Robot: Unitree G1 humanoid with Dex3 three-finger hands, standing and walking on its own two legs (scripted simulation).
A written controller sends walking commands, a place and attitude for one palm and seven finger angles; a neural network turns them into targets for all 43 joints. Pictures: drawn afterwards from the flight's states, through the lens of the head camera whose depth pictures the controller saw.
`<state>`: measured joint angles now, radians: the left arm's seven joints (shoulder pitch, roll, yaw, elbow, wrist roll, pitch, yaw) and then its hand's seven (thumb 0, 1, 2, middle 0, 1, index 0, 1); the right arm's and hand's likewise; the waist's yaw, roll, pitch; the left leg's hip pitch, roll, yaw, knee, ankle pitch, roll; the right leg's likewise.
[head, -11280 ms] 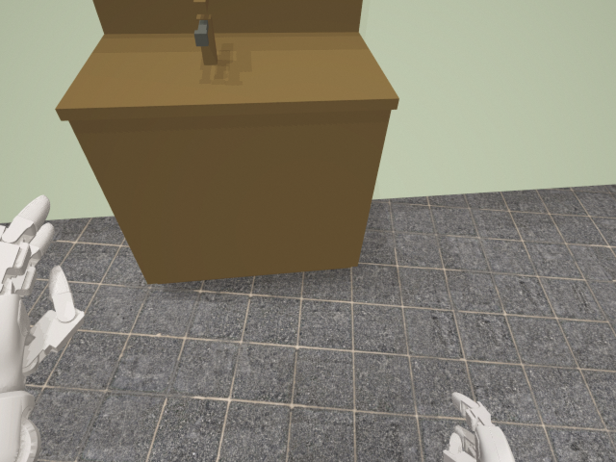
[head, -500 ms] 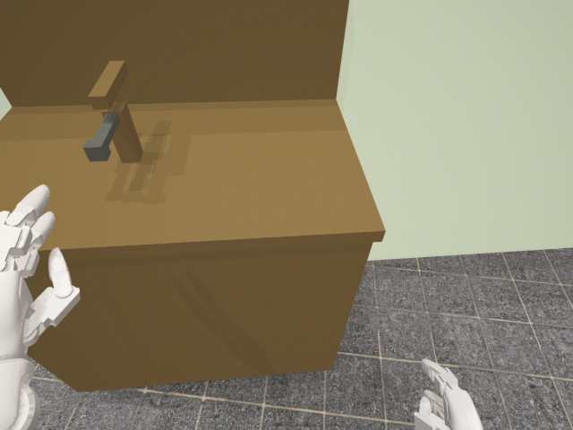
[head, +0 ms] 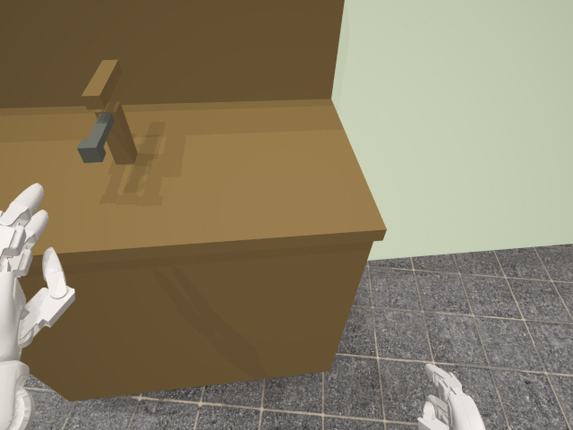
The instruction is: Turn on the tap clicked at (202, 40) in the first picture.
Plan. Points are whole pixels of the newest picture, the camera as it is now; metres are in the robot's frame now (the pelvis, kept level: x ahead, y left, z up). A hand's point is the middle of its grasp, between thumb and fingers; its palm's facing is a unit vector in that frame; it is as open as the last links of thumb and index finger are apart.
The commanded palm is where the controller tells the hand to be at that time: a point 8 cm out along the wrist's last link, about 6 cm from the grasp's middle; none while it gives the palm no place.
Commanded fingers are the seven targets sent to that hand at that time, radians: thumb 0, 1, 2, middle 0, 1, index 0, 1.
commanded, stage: shuffle to correct the standing spot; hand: left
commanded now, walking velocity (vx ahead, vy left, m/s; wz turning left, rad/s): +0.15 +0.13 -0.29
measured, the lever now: (92, 150) +0.47 +0.36 +0.14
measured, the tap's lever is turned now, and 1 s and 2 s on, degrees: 0 0 0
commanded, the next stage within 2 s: come to a stop and stand still in 0.78 s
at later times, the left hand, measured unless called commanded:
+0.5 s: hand (137, 206) +0.33 +0.22 +0.17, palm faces +0.23 -0.87 -0.44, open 7.4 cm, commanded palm +0.28 +0.28 +0.18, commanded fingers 0.00 0.90 0.90 -0.20 -0.30 -0.20 -0.30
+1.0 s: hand (89, 158) +0.40 +0.32 +0.18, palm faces +0.29 -0.87 -0.40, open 7.4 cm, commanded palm +0.35 +0.36 +0.18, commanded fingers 0.00 0.90 0.90 -0.20 -0.30 -0.20 -0.30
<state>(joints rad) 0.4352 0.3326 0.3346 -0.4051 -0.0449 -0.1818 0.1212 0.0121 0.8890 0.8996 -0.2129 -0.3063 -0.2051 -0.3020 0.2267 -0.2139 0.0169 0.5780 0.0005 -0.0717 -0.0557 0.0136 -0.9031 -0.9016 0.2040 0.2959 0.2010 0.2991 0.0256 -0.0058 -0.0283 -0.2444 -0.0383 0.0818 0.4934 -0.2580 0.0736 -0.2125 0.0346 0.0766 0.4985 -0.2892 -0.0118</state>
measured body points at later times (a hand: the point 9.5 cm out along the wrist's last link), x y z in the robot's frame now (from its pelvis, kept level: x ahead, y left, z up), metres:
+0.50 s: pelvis +0.08 +0.02 -0.01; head +0.10 +0.02 +0.44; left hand +0.31 +0.27 +0.19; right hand +0.19 -0.23 -0.10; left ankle +0.01 +0.08 -0.74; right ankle +0.11 -0.06 -0.70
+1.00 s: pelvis +0.15 +0.11 -0.01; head +0.16 +0.11 +0.44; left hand +0.38 +0.36 +0.20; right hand +0.27 -0.16 -0.09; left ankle +0.21 +0.23 -0.74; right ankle +0.15 -0.04 -0.73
